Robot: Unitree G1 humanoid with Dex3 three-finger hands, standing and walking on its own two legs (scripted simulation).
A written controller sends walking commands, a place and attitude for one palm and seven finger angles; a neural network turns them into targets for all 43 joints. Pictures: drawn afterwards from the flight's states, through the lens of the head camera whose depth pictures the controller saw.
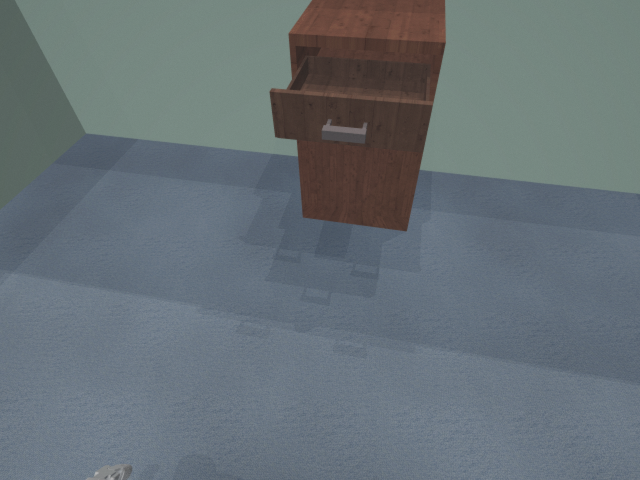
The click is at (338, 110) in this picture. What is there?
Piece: drawer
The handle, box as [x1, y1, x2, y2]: [322, 119, 367, 143]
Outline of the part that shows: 322,128 323,139 364,143 367,123 364,122 363,127 361,129 331,126 331,119 328,119 327,123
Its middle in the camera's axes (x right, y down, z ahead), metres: +0.06 -0.29 +1.02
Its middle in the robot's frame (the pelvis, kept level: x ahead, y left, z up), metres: +0.96 -0.01 -0.08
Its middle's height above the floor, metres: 0.69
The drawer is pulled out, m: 0.30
